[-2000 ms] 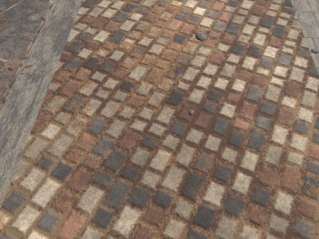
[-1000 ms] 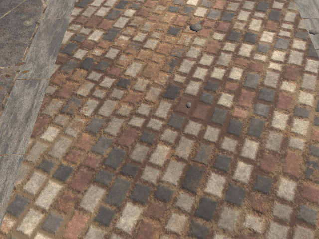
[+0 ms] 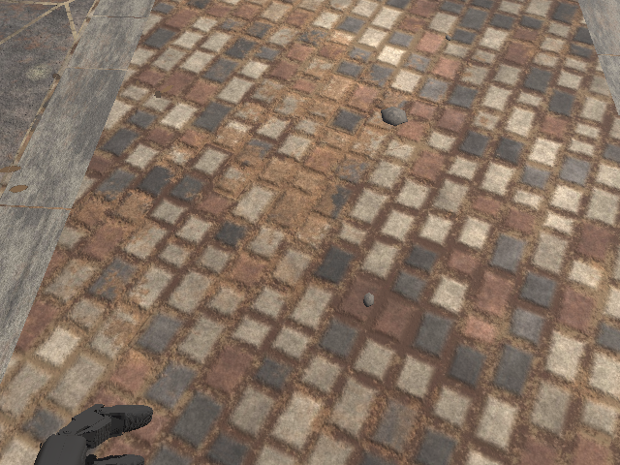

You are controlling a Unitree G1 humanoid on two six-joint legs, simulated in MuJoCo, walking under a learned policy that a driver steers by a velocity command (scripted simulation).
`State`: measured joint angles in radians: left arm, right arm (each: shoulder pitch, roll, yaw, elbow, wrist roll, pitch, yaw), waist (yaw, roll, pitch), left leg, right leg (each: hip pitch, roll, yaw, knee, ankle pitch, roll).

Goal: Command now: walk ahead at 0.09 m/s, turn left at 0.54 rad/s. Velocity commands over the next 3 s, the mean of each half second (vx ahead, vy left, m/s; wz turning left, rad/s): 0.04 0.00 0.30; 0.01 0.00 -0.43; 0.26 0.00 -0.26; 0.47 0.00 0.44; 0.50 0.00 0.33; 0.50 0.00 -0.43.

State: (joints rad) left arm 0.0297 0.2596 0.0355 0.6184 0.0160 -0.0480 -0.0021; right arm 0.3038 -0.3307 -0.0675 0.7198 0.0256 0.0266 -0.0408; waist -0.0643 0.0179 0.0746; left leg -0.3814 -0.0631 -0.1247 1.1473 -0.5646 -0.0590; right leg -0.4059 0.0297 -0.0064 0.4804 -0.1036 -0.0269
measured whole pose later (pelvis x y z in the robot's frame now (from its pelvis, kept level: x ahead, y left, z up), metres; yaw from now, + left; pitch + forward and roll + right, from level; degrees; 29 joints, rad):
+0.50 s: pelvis +0.05 +0.05 +0.01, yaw +8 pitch +0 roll -1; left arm 0.20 0.32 0.06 0.82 -0.01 0.04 0.00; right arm 0.13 -0.22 0.00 0.64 -0.03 0.00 -0.01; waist 0.03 -0.04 0.04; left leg -0.25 0.00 0.05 0.49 -0.24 0.05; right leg -0.40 -0.04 0.02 0.91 -0.45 0.09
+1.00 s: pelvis +0.03 +0.00 +0.02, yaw -9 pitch +1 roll +2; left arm 0.20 0.30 0.06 0.71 -0.01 0.02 0.02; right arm 0.10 -0.33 -0.10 0.72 0.00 0.03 -0.05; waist 0.01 0.03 0.07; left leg -0.52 0.00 -0.05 1.09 -0.38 -0.09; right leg -0.22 0.04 0.06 0.43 -0.23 -0.06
